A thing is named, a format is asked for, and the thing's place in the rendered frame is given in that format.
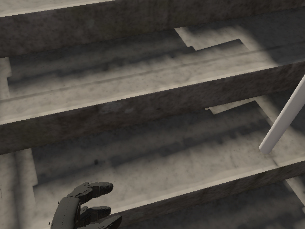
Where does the robot left hand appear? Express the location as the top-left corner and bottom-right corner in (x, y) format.
(49, 181), (122, 229)

